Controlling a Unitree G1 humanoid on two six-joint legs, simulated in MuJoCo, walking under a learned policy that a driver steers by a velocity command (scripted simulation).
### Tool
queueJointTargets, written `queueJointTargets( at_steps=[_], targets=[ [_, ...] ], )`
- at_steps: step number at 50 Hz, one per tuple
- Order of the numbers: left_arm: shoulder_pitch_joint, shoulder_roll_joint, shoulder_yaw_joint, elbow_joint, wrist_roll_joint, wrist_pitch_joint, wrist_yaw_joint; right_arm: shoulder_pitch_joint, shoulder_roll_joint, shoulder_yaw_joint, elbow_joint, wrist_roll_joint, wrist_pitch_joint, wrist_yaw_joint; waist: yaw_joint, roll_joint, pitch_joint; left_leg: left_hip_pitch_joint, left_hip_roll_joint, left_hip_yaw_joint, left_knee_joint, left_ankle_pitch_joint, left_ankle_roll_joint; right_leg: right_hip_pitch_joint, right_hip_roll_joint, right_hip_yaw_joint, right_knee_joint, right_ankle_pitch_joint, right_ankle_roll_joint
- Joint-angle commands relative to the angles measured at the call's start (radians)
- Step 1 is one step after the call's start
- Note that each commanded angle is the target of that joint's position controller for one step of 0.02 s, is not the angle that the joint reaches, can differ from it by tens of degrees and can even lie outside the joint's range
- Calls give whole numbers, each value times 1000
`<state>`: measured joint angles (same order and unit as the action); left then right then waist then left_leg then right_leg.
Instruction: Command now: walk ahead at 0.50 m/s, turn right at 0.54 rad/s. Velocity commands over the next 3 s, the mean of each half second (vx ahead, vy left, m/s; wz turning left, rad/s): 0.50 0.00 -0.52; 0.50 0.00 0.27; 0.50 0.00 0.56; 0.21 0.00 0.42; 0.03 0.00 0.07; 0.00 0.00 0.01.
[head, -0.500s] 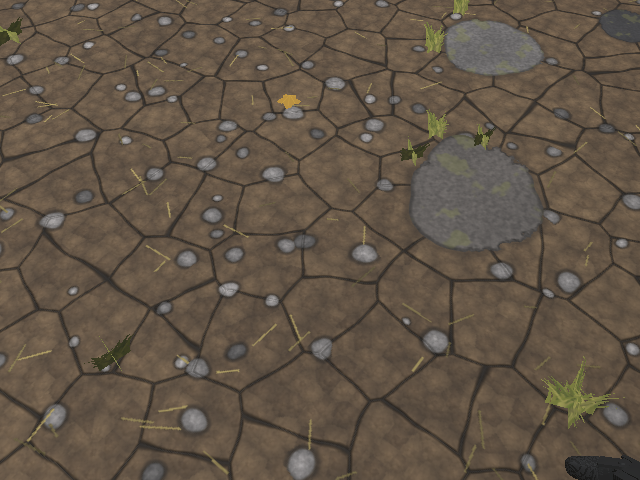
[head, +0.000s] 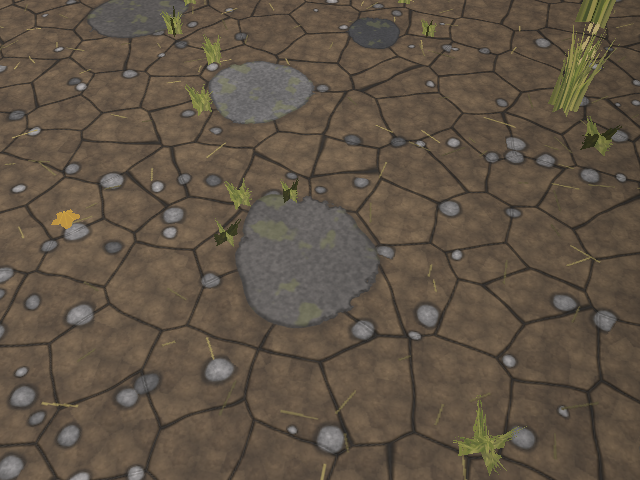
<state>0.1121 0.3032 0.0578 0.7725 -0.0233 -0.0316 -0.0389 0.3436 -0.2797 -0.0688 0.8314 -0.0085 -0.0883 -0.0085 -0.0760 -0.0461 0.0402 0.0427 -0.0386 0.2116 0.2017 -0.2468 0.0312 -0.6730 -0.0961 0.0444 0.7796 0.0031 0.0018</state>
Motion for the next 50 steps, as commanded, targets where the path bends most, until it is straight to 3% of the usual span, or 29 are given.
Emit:
queueJointTargets(
  at_steps=[1, 3, 5, 7, 8, 9, 10, 11, 12, 13, 14, 15, 17, 20, 23, 25, 28, 31, 33, 34, 35, 36, 37, 38, 39, 40, 41, 44, 50],
  targets=[
    [-119, 20, -9, -107, 1, -13, -22, -24, -166, -38, -51, 12, -3, -9, -1, 67, 69, 1, 309, -67, -71, 386, 120, -38, -2, -40, -101, 32, -23],
    [-157, 25, -8, -137, -2, -14, -34, -3, -177, -42, -37, 19, 12, -9, -1, 77, 68, 61, 322, -38, -23, 488, 108, -31, 17, -76, -141, -23, -48],
    [-137, 51, 5, -154, -4, -11, -40, -12, -205, -48, -39, 23, 28, -15, 34, 113, 20, 95, 323, -6, 85, 799, 89, 64, 74, -132, -154, -114, -84],
    [14, 109, 39, -131, -7, -4, -35, -25, -232, -54, -46, 28, 47, -24, 127, 149, -82, 81, 313, 14, 327, 1052, 68, 274, 150, -173, -157, -198, -134],
    [179, 163, 72, -89, -8, 0, -20, -44, -229, -50, -54, 33, 50, -28, 219, 127, -163, -36, 278, 33, 545, 973, 34, 526, 178, -152, -236, -141, -176],
    [296, 245, 99, -60, -10, 15, 5, -9, -165, -27, -73, 1, 38, -28, 234, -25, -240, -321, 218, 20, 860, 399, -11, 829, 17, 108, -242, -116, -236],
    [234, 314, 103, -100, -9, 6, 7, 36, -59, 7, -133, -5, 2, -15, 125, -206, -353, -726, -11, -131, 1197, -345, -69, 1089, -221, 721, -384, -312, -447],
    [255, 230, 78, -107, 0, -8, 2, -79, -151, -7, -152, 30, -39, 2, 204, -59, -376, -831, 31, -321, 1238, -321, -45, 1083, -238, 765, -491, -357, -424],
    [228, 183, 66, -100, 5, -22, 1, -144, -163, -9, -179, 58, -56, 9, 192, -22, -238, -872, 74, -313, 1183, -232, -23, 968, -204, 610, -501, -305, -382],
    [164, 153, 56, -103, 1, -31, -1, -139, -152, -7, -168, 43, -61, 3, 132, 66, -138, -823, 120, -308, 1079, -157, -22, 802, -152, 486, -503, -195, -340],
    [105, 116, 47, -115, 3, -35, 3, -131, -161, -15, -155, 14, -56, -5, 96, 61, -104, -754, 150, -309, 992, -114, -32, 687, -112, 405, -512, -103, -317],
    [73, 101, 39, -132, 14, -36, 8, -109, -164, -19, -149, 3, -43, -3, 66, 37, -84, -692, 165, -312, 959, -81, -42, 605, -85, 362, -535, -40, -311],
    [73, 115, 44, -132, 13, -40, 17, -98, -141, -16, -155, -7, -22, -2, 48, 25, -73, -647, 164, -291, 887, -52, -75, 510, -66, 317, -560, 67, -321],
    [121, 151, 54, -113, 9, -38, 37, -191, -104, -2, -190, -12, -9, -5, 75, 19, -38, -655, 140, -265, 701, 102, -111, 435, -17, 234, -565, 111, -294],
    [163, 124, 40, -85, 8, -34, 46, -268, -62, 20, -190, -2, -18, 13, 130, -21, -40, -573, 114, -234, 457, 354, -104, 427, 27, 135, -560, 34, -231],
    [211, 133, 37, -60, 10, -38, 43, -327, -67, 23, -202, 14, -26, 26, 167, -30, -23, -556, 106, -227, 392, 437, -85, 455, -8, 150, -568, -38, -224],
    [258, 146, 37, -28, 13, -36, 40, -385, -93, 19, -227, 21, -31, 41, 187, -28, 7, -655, 105, -236, 335, 355, -33, 614, -84, 182, -528, -1, -221],
    [266, 162, 42, -4, 15, -25, 45, -366, -108, 15, -238, 25, -31, 56, 160, -37, 11, -682, 87, -230, 315, 199, 25, 745, -134, 169, -465, 183, -193],
    [221, 171, 42, -11, 20, -18, 50, -213, -146, -7, -201, 23, -27, 55, 68, -39, -91, -460, 18, -177, 293, 166, 74, 748, -94, 96, -291, 544, -159],
    [207, 157, 33, -24, 27, -14, 56, -74, -184, -26, -167, 19, -24, 51, -1, -10, -192, -241, 33, -209, 298, 229, 111, 669, -49, 44, -103, 579, -128],
    [275, 100, 12, -60, 42, -25, 57, 41, -270, -46, -162, 5, -23, 47, 2, 150, -332, 116, 238, -561, 300, 222, 235, 363, 55, -8, 236, 252, -65],
    [334, 49, -6, -54, 44, -46, 46, 83, -258, -46, -138, 23, -17, 56, 24, 331, -382, 314, 369, -956, 160, 37, 342, 62, 192, 18, 469, -528, -15],
    [244, 129, 5, -70, 19, -66, 32, 71, -177, -25, -145, 38, -11, 52, -13, 226, -300, 288, 354, -951, 110, -136, 298, -58, 133, 102, 534, -522, -26],
    [149, 142, 9, -97, -1, -81, 24, 9, -160, -21, -159, 29, -3, 46, -12, 148, -164, 156, 322, -827, 86, -106, 266, -99, 93, 83, 509, -436, -32],
    [99, 131, 6, -109, 10, -92, 25, -34, -158, -19, -171, 19, 3, 42, 7, 69, -93, 35, 284, -742, 67, -13, 251, -87, 62, 64, 445, -378, -32],
    [93, 128, 11, -112, 29, -94, 27, -59, -143, -13, -182, 12, 5, 40, 36, 45, -57, -51, 250, -683, 48, 93, 242, -47, 37, 61, 371, -332, -24],
    [110, 120, 13, -116, 38, -91, 29, -75, -137, -9, -190, 6, 6, 36, 64, 75, -64, -100, 226, -652, 32, 171, 244, 3, 26, 61, 326, -306, -12],
    [123, 90, 7, -119, 44, -70, 38, -77, -147, -14, -191, 18, 7, 23, 85, 112, -64, -192, 193, -570, 8, 293, 257, 40, 26, 31, 207, -281, 39],
    [-92, 45, -11, -168, 34, -76, 34, 9, -184, -30, -151, 32, 28, -7, 12, 127, -39, -297, 118, -494, 30, 252, 182, 165, 96, 14, -182, 67, 76]
  ],
)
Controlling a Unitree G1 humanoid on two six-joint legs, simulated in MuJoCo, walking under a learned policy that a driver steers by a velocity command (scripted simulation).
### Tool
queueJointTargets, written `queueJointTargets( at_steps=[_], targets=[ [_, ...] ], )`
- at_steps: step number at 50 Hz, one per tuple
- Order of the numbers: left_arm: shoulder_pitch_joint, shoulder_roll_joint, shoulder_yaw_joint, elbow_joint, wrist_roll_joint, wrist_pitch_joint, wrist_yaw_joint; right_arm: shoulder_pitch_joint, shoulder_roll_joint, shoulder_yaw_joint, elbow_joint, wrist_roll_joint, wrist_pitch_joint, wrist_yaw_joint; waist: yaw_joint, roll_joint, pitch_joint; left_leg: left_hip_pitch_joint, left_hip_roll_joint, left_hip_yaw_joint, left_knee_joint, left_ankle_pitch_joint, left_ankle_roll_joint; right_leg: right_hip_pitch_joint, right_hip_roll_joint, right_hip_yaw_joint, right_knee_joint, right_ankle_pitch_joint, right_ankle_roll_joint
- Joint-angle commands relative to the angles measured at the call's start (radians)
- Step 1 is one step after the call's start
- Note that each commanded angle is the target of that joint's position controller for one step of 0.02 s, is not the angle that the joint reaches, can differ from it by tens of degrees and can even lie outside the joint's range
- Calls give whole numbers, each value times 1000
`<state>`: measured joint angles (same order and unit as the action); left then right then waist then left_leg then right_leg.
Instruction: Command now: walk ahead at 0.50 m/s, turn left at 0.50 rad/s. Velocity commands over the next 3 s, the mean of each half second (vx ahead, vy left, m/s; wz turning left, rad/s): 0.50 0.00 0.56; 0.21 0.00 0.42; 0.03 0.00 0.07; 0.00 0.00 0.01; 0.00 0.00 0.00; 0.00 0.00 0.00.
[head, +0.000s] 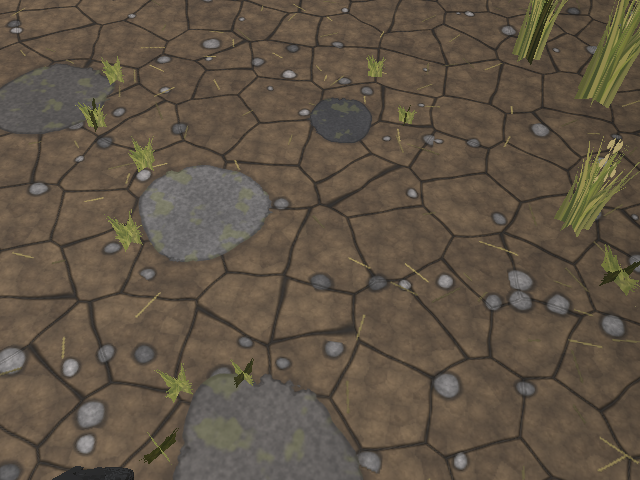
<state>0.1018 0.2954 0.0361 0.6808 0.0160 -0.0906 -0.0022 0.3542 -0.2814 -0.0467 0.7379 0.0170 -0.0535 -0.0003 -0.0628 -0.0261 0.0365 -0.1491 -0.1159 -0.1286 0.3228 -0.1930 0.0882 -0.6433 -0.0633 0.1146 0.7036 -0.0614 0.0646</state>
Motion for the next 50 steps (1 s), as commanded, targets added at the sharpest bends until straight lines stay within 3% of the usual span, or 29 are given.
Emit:
queueJointTargets(
  at_steps=[1, 5, 7, 8, 9, 10, 11, 12, 13, 14, 15, 17, 21, 25, 27, 30, 32, 33, 34, 35, 36, 37, 38, 39, 40, 41, 43, 46, 50],
  targets=[
    [-108, 57, 12, -83, -11, -21, -7, 17, -184, -53, -50, 9, -3, -17, -10, 108, -35, -96, 202, -173, -80, 182, 119, 153, 74, -52, -135, 150, 10],
    [-138, 96, 29, -95, -22, -36, -18, 38, -173, -55, -39, 13, 14, -24, 2, 130, -36, 20, 242, -287, 13, 139, 97, 186, 83, -11, -234, 66, -23],
    [-55, 123, 46, -75, -25, -45, -15, 11, -166, -56, -46, 9, 22, -24, 54, 155, -56, 27, 238, -311, 89, 191, 75, 303, 80, -27, -279, 14, -63],
    [40, 150, 61, -56, -16, -49, -7, -1, -136, -45, -56, 5, 21, -20, 104, 142, -125, -10, 192, -277, 205, 229, 46, 471, 43, -16, -296, 16, -101],
    [192, 203, 76, -44, -2, -49, 2, -1, -79, -24, -77, -11, 17, -16, 166, 45, -267, -131, 130, -195, 469, 95, 12, 729, -123, 136, -269, -46, -167],
    [269, 269, 94, -8, 2, -31, 0, 145, -19, -3, -102, 13, 8, -15, 103, -274, -377, -481, -3, -60, 768, -386, -51, 1028, -339, 572, -329, -224, -332],
    [255, 181, 78, -15, -22, -25, -6, 141, -121, -20, -78, 23, 6, -18, 122, -202, -310, -608, 88, -66, 905, -388, -64, 983, -357, 665, -379, -431, -323],
    [216, 122, 62, -24, -22, -20, -3, 34, -176, -36, -85, 18, 11, -18, 148, -102, -178, -638, 120, -52, 942, -292, -73, 862, -308, 509, -397, -413, -278],
    [170, 107, 54, -26, -13, -15, -2, -21, -170, -39, -96, 7, 15, -19, 134, -40, -103, -613, 151, -20, 930, -217, -83, 745, -263, 379, -417, -287, -252],
    [142, 87, 48, -17, -10, -12, -2, -57, -158, -41, -109, -1, 15, -15, 119, -40, -48, -601, 176, -14, 892, -169, -89, 660, -226, 291, -441, -183, -245],
    [129, 76, 42, -11, -3, -13, 0, -57, -139, -42, -115, 3, 18, -8, 97, -66, -31, -562, 201, -8, 869, -139, -89, 600, -196, 215, -467, -122, -234],
    [124, 74, 45, 6, -8, -20, -2, -55, -97, -35, -124, 13, 27, 0, 82, -90, -23, -539, 220, 20, 835, -116, -95, 548, -176, 122, -511, -59, -243],
    [129, 123, 62, 41, -11, -25, -1, -125, -70, -24, -159, 4, 32, 8, 84, -49, -7, -588, 241, 31, 698, 5, -115, 552, -192, -6, -552, 87, -268],
    [143, 151, 65, 68, -16, -14, 3, -232, -53, -14, -180, 5, 16, 31, 122, -27, 11, -534, 223, 86, 471, 205, -98, 573, -162, -150, -550, 159, -234],
    [153, 165, 66, 83, -22, -1, 9, -291, -48, -12, -202, 0, 11, 44, 134, -22, 34, -493, 199, 131, 371, 232, -86, 587, -158, -205, -512, 292, -213],
    [167, 201, 75, 95, -39, 21, 19, -297, -78, -28, -227, -5, 13, 64, 112, -57, -2, -412, 148, 179, 299, 157, -50, 658, -174, -245, -392, 535, -177],
    [148, 222, 83, 86, -53, 34, 31, -160, -135, -60, -200, -11, 18, 65, 28, -72, -84, -237, 81, 210, 251, 107, -4, 663, -163, -269, -184, 713, -146],
    [140, 200, 76, 78, -55, 35, 33, -25, -182, -87, -166, -11, 22, 53, -47, -38, -152, -38, 56, 199, 177, 212, 33, 582, -125, -291, 11, 637, -109],
    [195, 135, 52, 58, -13, 30, 27, 45, -260, -106, -158, -9, 33, 26, -50, 138, -235, 232, 216, -11, 194, 568, 99, 336, -52, -297, 325, 110, -50],
    [328, 52, 15, 27, 17, 15, 7, -36, -341, -98, -211, -39, 27, 20, 72, 326, -408, 508, 521, -529, 195, 831, 341, -4, 122, -170, 683, -679, 2],
    [259, 170, 36, 58, -9, 12, -3, -25, -247, -82, -233, -33, 28, 25, -29, 143, -532, 470, 502, -494, 144, 716, 330, 12, 68, -3, 737, -613, -11],
    [171, 178, 39, 31, -38, 19, -3, -84, -199, -64, -225, -27, 24, 29, -15, 114, -389, 357, 451, -347, 128, 660, 281, -39, 30, -24, 700, -526, -23],
    [149, 156, 34, 34, -30, 28, 9, -123, -163, -54, -210, -10, 24, 27, 17, 41, -273, 216, 391, -252, 108, 591, 227, -46, -9, -44, 616, -459, -19],
    [141, 153, 35, 40, -19, 41, 21, -159, -143, -47, -208, -9, 27, 23, 43, 44, -210, 87, 359, -206, 79, 552, 201, -2, -30, -45, 550, -418, -12],
    [165, 157, 39, 48, -21, 58, 24, -185, -144, -44, -207, -21, 29, 21, 78, 71, -184, -36, 336, -168, 44, 544, 193, 85, -34, -48, 521, -392, -7],
    [193, 145, 38, 58, -18, 70, 28, -206, -151, -45, -203, -33, 27, 21, 97, 91, -180, -112, 325, -141, 22, 556, 196, 145, -21, -64, 502, -368, 2],
    [214, 114, 31, 68, -11, 80, 38, -222, -151, -45, -184, -36, 19, 16, 112, 109, -188, -161, 307, -86, 10, 593, 199, 190, -11, -74, 410, -333, 18],
    [168, 85, 21, 61, -7, 87, 44, -232, -140, -40, -159, -32, 25, 3, 97, 119, -198, -159, 287, -56, 6, 462, 174, 222, -16, -66, 245, -244, 23],
    [88, 86, 21, 47, -15, 95, 38, -227, -124, -31, -124, -40, 41, 1, 58, 149, -150, -188, 283, -89, -21, 115, 153, 297, -7, -64, 59, -192, 12]
  ],
)
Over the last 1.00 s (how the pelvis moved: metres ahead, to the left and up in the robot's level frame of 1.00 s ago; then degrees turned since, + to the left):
0.58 -0.06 0.01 -4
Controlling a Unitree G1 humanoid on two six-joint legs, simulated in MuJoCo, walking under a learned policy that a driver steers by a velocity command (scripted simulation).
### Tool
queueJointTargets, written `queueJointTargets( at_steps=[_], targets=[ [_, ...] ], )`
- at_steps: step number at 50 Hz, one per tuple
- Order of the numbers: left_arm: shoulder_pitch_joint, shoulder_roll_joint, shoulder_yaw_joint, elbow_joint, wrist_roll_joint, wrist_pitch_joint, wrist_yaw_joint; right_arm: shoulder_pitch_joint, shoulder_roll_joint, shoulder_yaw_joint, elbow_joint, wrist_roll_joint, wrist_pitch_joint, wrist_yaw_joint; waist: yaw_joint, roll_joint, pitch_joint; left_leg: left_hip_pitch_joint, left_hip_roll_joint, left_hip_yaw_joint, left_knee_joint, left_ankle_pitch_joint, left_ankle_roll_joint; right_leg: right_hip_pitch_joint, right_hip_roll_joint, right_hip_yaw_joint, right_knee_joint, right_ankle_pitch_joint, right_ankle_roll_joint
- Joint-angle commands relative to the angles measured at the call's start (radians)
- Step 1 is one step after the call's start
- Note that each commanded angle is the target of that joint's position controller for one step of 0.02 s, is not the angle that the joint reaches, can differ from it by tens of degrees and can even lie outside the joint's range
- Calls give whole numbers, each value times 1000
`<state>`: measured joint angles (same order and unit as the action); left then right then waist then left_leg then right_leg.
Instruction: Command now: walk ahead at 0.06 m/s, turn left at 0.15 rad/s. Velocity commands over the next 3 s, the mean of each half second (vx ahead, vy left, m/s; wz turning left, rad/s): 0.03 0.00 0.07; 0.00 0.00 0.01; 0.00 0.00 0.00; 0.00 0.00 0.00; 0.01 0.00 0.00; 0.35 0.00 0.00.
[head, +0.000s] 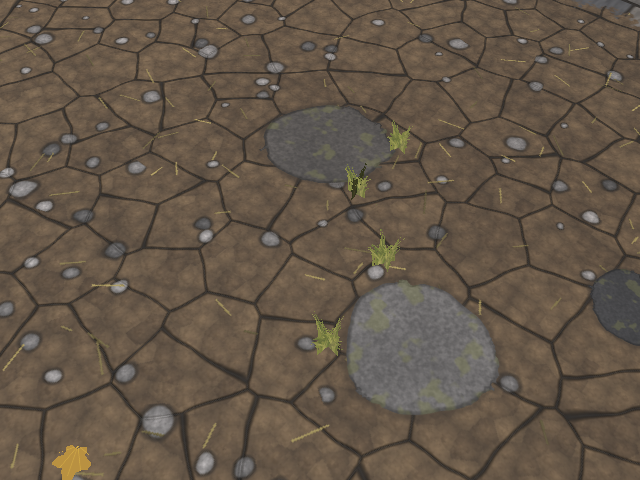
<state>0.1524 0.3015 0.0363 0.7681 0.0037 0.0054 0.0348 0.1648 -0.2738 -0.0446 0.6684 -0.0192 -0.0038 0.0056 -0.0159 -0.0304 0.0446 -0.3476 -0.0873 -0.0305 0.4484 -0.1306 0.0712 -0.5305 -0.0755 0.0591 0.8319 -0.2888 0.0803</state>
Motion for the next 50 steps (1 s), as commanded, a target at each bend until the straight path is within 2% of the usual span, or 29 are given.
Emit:
queueJointTargets(
  at_steps=[1, 3, 4, 5, 6, 7, 8, 9, 12, 16, 21, 34, 50],
  targets=[
    [29, 79, 22, -43, -2, -2, -2, -33, -124, -28, -44, -2, -6, -2, 7, 157, -142, 10, 256, -203, -140, -7, 164, 203, 11, -11, -117, 26, -11],
    [52, 60, 20, -35, 8, -10, -10, -44, -92, -12, -26, 7, -3, 2, 39, 141, -123, -11, 233, -204, -96, -93, 121, 311, 31, -38, -305, 107, -38],
    [53, 66, 18, -38, 21, -16, -14, -1, -60, 0, -5, 4, -7, 3, 39, 111, -113, -27, 199, -197, -72, -122, 70, 372, 9, -7, -400, 199, -58],
    [57, 124, 26, -50, 30, -20, -11, 37, -44, 7, 5, -10, -13, 3, 10, 20, -114, -42, 139, -151, 11, -179, 13, 408, -98, 103, -435, 352, -94],
    [-6, 160, 33, -44, 27, -18, -9, 124, -30, 4, 15, -7, -17, 4, -81, -139, -108, -12, 64, -62, 16, -233, -28, 332, -142, 135, -423, 278, -161],
    [-24, 89, 22, -46, 19, -21, -17, 68, -60, 2, 20, -16, -12, -2, -39, -133, -103, 94, 75, -47, 16, -164, -56, 233, -101, 119, -454, 75, -161],
    [-23, 64, 14, -42, 22, -25, -23, 17, -89, -9, 14, -10, -4, -5, -15, -107, -73, 102, 76, -57, 18, -131, -53, 210, -56, 83, -455, -10, -128],
    [-22, 71, 15, -37, 22, -30, -26, 1, -87, -11, 18, -5, 5, -11, -7, -89, -63, 104, 84, -64, 20, -109, -43, 209, -33, 58, -444, -3, -104],
    [16, 66, 11, -19, 12, -45, -23, 7, -79, -11, 30, -3, 15, -16, 9, -51, -61, 96, 96, -86, 8, -44, -29, 254, -15, 31, -408, 90, -92],
    [27, 60, 8, -4, 7, -42, -15, 12, -60, -13, 60, 5, 8, -20, 21, 0, -88, 114, 99, -85, 18, 44, -38, 303, -4, 18, -376, 187, -99],
    [15, 53, 6, 20, 4, -38, -17, 21, -58, -19, 101, 9, 14, -29, 20, 31, -86, 149, 104, -87, 20, 95, -48, 313, 6, 10, -374, 224, -106],
    [9, 48, 4, 128, 2, -34, -20, 14, -71, -27, 232, 14, 22, -49, 16, 27, -50, 194, 110, -80, -12, 100, -61, 326, 28, -4, -421, 208, -108],
    [47, 44, -4, 228, 1, -27, -9, 21, -58, -15, 371, 15, 15, -54, 17, 27, -18, 177, 103, -54, -45, 32, -73, 324, 41, -6, -461, 133, -114]
  ],
)
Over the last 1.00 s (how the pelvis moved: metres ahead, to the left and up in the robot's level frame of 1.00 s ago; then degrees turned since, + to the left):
0.43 0.07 -0.01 30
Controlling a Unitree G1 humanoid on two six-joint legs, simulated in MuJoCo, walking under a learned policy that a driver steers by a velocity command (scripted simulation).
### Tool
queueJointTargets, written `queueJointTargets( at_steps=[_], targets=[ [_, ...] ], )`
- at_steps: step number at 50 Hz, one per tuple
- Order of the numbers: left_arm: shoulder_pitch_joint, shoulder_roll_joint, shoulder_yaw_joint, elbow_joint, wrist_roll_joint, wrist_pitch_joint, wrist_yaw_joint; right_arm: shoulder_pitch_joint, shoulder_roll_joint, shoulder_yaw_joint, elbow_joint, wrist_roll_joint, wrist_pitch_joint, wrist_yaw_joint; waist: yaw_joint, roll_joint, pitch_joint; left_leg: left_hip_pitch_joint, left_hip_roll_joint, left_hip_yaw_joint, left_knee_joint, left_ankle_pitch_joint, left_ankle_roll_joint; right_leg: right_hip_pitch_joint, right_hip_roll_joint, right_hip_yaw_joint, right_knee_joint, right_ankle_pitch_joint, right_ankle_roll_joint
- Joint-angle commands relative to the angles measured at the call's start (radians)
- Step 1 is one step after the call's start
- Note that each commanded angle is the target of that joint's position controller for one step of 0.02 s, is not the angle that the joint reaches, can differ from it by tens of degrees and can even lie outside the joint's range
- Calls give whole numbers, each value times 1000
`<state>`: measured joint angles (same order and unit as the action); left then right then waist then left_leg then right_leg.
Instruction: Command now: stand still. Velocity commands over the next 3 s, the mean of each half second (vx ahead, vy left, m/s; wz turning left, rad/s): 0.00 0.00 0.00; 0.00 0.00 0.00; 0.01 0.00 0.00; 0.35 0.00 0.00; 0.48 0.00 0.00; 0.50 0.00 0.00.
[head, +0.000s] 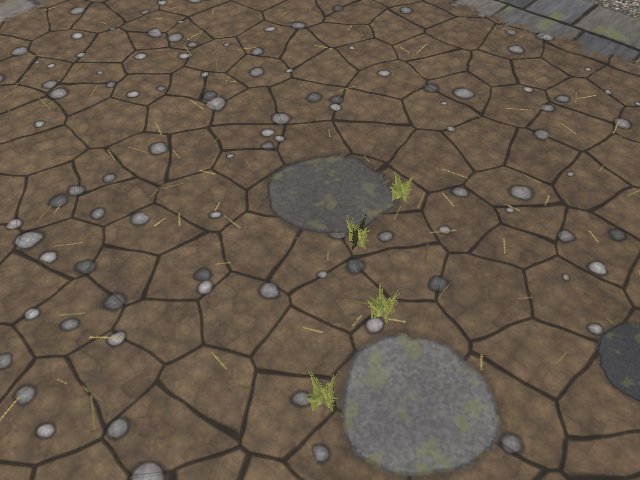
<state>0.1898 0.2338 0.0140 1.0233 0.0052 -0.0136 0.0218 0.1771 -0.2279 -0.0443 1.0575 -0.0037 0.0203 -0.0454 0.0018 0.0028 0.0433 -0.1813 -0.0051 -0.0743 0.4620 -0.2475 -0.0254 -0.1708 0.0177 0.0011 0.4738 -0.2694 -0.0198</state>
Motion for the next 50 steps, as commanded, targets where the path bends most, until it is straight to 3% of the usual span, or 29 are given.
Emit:
queueJointTargets(
  at_steps=[1, 20, 50],
  targets=[
    [13, 110, 18, -23, 0, -8, 5, 11, -103, -14, -11, 0, -10, -4, -1, -6, -15, 10, 20, -9, -60, 146, 23, -36, -51, 52, -105, 110, -14],
    [80, 83, 10, 23, -3, -3, 8, 67, -79, 6, 58, 2, -17, -7, 1, -4, 1, -17, 19, 6, -68, 124, 18, -39, -41, 50, -114, 101, -20],
    [151, 49, 9, 43, -7, -2, 12, 140, -53, 17, 68, 5, -21, -12, 1, -3, 15, -33, 17, 15, -63, 124, 16, -40, -36, 47, -105, 124, -24]
  ],
)
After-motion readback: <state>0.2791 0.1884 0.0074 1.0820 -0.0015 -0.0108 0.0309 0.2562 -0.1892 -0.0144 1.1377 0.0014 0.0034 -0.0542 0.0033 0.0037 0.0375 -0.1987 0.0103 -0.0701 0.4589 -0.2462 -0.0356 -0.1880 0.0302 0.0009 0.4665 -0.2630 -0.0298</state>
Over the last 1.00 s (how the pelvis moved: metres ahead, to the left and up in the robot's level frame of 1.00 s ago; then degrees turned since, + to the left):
0.06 -0.06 0.00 1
